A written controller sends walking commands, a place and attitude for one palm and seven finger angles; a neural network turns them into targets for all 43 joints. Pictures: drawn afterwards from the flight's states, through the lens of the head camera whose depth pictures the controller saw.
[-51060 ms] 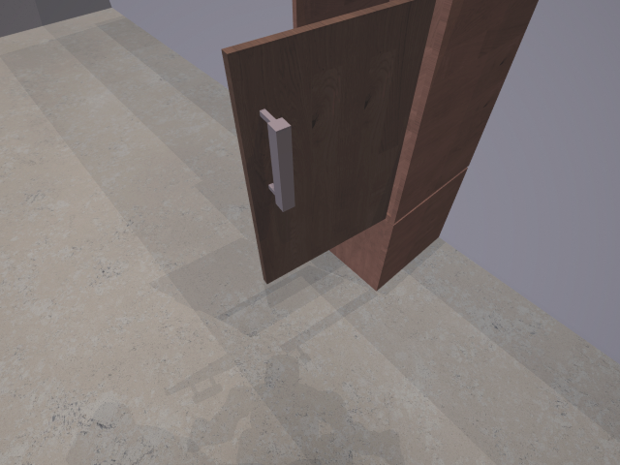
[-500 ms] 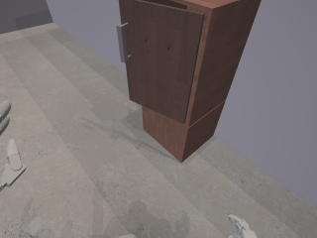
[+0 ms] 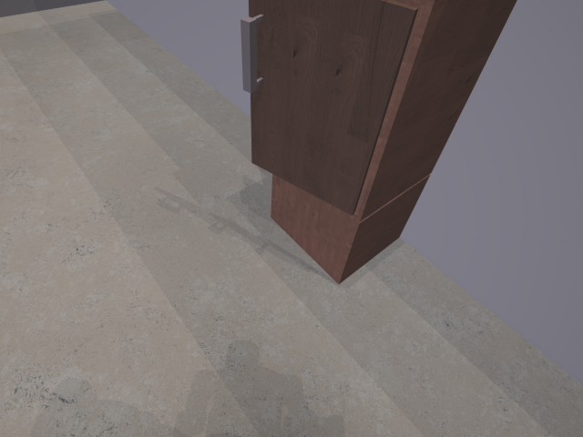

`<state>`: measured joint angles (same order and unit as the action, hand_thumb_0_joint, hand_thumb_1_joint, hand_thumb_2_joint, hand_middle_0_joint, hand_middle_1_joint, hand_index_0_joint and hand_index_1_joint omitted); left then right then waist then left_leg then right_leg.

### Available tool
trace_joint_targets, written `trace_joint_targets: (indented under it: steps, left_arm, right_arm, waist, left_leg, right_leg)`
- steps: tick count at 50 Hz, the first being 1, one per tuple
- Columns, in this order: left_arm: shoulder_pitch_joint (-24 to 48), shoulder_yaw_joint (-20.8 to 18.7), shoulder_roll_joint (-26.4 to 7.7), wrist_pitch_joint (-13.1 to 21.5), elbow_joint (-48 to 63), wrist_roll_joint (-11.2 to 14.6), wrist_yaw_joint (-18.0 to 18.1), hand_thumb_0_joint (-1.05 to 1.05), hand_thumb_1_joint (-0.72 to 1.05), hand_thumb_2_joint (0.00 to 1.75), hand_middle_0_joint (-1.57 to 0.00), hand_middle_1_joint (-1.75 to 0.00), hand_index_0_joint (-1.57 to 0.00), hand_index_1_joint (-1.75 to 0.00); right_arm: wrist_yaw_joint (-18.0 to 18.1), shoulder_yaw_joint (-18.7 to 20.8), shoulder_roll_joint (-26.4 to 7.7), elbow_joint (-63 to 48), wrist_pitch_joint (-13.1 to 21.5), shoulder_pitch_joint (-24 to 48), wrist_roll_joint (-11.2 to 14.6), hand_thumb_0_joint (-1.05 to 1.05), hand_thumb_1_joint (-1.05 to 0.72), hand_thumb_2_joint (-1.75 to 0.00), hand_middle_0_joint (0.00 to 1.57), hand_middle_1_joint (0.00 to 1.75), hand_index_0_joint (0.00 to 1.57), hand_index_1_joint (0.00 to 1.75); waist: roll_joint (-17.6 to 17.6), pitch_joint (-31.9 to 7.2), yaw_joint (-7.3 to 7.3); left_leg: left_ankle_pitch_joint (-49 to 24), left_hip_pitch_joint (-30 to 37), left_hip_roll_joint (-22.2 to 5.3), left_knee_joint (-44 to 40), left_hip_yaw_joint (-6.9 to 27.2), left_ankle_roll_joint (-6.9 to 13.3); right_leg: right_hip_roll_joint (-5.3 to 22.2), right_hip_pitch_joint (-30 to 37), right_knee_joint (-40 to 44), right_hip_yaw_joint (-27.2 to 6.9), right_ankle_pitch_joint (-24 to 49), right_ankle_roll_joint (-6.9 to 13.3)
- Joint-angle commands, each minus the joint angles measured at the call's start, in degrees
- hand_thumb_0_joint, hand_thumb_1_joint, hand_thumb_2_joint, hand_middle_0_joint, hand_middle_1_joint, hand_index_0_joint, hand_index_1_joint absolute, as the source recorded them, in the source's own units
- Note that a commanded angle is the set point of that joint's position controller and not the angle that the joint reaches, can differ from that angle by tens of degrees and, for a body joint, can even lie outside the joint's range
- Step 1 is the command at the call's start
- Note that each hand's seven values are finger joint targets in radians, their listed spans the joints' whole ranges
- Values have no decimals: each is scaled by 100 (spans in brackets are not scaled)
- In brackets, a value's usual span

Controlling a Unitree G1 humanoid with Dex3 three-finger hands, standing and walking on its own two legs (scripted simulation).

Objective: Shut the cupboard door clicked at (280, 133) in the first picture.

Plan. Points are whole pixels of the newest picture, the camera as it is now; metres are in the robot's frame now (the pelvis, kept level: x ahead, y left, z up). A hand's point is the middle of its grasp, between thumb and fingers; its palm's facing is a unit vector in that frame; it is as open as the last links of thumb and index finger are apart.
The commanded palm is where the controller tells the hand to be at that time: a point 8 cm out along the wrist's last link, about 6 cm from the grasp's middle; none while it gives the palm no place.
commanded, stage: let the arm hang, fingers relaxed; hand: left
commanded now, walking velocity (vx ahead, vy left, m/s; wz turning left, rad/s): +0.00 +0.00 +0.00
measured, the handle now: (254, 54) +0.97 +0.16 +0.06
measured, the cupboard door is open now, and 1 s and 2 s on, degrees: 15 15 15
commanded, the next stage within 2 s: look to check the result in 0.70 s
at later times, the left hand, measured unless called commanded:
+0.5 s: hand out of the picture -0.01 +0.19 -0.17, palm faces -0.02 -0.99 -0.17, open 7.3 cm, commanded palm none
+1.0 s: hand out of the picture +0.01 +0.19 -0.17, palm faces -0.02 -0.98 -0.20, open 7.3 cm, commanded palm none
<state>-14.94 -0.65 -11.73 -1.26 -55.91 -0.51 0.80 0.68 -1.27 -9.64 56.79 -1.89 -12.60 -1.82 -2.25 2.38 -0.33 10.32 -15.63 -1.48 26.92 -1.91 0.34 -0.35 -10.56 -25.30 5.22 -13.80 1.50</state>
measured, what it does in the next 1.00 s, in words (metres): stands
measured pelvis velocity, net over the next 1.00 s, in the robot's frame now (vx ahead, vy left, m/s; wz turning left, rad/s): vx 0.02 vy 0.02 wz -0.05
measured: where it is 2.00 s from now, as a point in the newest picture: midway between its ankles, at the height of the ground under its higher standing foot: outside the picture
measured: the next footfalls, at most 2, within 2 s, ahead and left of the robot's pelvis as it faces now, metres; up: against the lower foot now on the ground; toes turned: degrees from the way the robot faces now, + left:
none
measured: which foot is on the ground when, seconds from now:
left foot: down 0.00-1.00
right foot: down 0.00-1.00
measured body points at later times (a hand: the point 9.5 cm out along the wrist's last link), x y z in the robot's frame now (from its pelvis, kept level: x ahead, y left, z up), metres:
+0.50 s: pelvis +0.01 +0.02 +0.00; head +0.01 +0.02 +0.45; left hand -0.01 +0.24 -0.16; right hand -0.03 -0.19 -0.16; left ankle +0.05 +0.11 -0.74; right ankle +0.00 -0.10 -0.74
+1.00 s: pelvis +0.02 +0.02 +0.00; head +0.02 +0.02 +0.45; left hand +0.01 +0.25 -0.16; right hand +0.00 -0.21 -0.16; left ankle +0.05 +0.11 -0.74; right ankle +0.00 -0.10 -0.74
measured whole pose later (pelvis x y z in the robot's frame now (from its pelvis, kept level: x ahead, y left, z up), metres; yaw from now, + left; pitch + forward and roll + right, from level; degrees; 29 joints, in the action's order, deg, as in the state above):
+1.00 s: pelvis +0.02 +0.02 +0.00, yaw -3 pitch -2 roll +0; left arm -17.1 -0.4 -9.3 0.4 -65.9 -0.6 1.6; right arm 1.8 0.2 -8.7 64.6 0.0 -16.1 -1.0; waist 0.1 1.8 0.5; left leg 10.2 -10.7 -0.1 22.3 -5.4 1.8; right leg 1.0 -7.8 -22.9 1.8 -13.6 -0.1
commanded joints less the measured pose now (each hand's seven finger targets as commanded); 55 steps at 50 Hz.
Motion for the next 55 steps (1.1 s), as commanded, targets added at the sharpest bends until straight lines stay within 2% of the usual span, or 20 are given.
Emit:
trace_joint_targets:
  steps: [1, 2, 4, 11, 22, 26, 37, 40, 45, 52, 55]
  left_arm:
    - [-285, -89, -520, 155, -191, -31, 27, 0, 90, 90, -20, -30, -20, -30]
    - [-319, -81, -537, 165, -272, -33, 37, 0, 90, 90, -20, -30, -20, -30]
    - [-369, -52, -460, 166, -463, -26, 43, 0, 90, 90, -20, -30, -20, -30]
    - [-658, -22, -380, 157, -865, -15, 78, 0, 90, 90, -20, -30, -20, -30]
    - [-851, -40, -243, 159, -958, -31, 125, 0, 90, 90, -20, -30, -20, -30]
    - [-819, -53, -143, 146, -936, -38, 132, 0, 90, 90, -20, -30, -20, -30]
    - [-744, -84, -208, 202, -865, -38, 137, 0, 90, 90, -20, -30, -20, -30]
    - [-673, -78, -196, 201, -878, -31, 137, 0, 90, 90, -20, -30, -20, -30]
    - [-625, -82, -282, 203, -873, -30, 128, 0, 90, 90, -20, -30, -20, -30]
    - [-533, -98, -465, 241, -859, -32, 118, 0, 90, 90, -20, -30, -20, -30]
    - [-482, -84, -459, 232, -882, -24, 115, 0, 90, 90, -20, -30, -20, -30]
  right_arm:
    - [102, 248, -718, -30, 149, -198, 64, 0, -90, -90, 20, 30, 20, 30]
    - [110, 267, -744, 22, 153, -274, 90, 0, -90, -90, 20, 30, 20, 30]
    - [121, 257, -704, 173, 160, -379, 94, 0, -90, -90, 20, 30, 20, 30]
    - [135, 236, -605, 515, 162, -646, 108, 0, -90, -90, 20, 30, 20, 30]
    - [147, 244, -444, 688, 179, -883, 112, 0, -90, -90, 20, 30, 20, 30]
    - [151, 256, -382, 692, 183, -921, 93, 0, -90, -90, 20, 30, 20, 30]
    - [162, 272, -453, 639, 240, -860, 120, 0, -90, -90, 20, 30, 20, 30]
    - [161, 259, -419, 655, 228, -828, 111, 0, -90, -90, 20, 30, 20, 30]
    - [156, 265, -498, 649, 228, -738, 112, 0, -90, -90, 20, 30, 20, 30]
    - [152, 284, -692, 622, 241, -588, 132, 0, -90, -90, 20, 30, 20, 30]
    - [146, 269, -671, 648, 227, -532, 113, 0, -90, -90, 20, 30, 20, 30]
  waist:
    - [717, -204, 65]
    - [480, -177, 67]
    - [275, -69, 81]
    - [103, 156, 66]
    - [278, 329, 36]
    - [392, 401, 54]
    - [320, 179, 60]
    - [246, 270, 83]
    - [311, 261, 83]
    - [163, 126, 78]
    - [216, 149, 92]
  left_leg:
    - [294, 265, -468, -785, 504, 88]
    - [163, 304, -499, -768, 511, 97]
    - [180, 366, -515, -825, 480, 109]
    - [478, 371, -491, -981, 444, 152]
    - [594, 257, -478, -1065, 430, 177]
    - [859, 120, -488, -1184, 480, 169]
    - [-4, 490, -487, -962, 390, 192]
    - [45, 461, -484, -972, 378, 174]
    - [25, 514, -493, -986, 365, 172]
    - [-376, 720, -516, -904, 360, 184]
    - [-254, 709, -505, -934, 354, 164]
  right_leg:
    - [585, -44, 798, -752, 115, 111]
    - [575, -44, 814, -753, 130, 105]
    - [595, -118, 853, -730, 58, 88]
    - [581, -261, 863, -756, -205, 73]
    - [526, -325, 736, -750, -140, 61]
    - [497, -326, 674, -727, -148, 44]
    - [538, -252, 670, -743, 289, 47]
    - [559, -260, 721, -770, 237, 45]
    - [574, -233, 756, -766, 235, 43]
    - [583, -146, 806, -801, 469, 59]
    - [601, -125, 861, -819, 383, 60]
